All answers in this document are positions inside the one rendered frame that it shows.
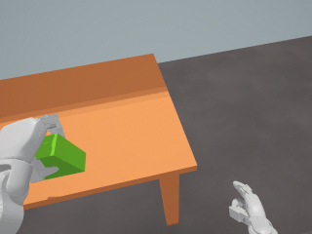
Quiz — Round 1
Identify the robot left hand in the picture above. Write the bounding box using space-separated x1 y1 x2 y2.
0 113 65 183

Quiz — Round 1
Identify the sponge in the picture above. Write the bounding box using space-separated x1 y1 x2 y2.
35 134 87 180

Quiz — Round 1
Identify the robot right hand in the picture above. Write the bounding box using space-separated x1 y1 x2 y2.
228 180 266 225

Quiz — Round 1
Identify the left robot forearm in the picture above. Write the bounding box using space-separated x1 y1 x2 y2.
0 159 33 234

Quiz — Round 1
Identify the table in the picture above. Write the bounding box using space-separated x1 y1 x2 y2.
0 54 198 226

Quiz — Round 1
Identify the right robot forearm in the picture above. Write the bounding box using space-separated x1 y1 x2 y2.
248 215 278 234

